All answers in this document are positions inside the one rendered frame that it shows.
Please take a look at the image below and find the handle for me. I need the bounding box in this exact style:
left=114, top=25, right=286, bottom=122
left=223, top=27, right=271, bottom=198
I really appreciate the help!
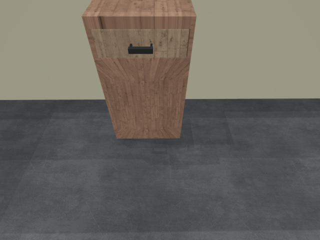
left=128, top=43, right=153, bottom=54

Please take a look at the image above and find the drawer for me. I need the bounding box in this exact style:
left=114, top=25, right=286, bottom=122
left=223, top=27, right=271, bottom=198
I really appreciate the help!
left=91, top=29, right=189, bottom=58

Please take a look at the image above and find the cabinet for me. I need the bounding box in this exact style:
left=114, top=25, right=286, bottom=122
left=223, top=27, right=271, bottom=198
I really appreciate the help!
left=81, top=0, right=197, bottom=139

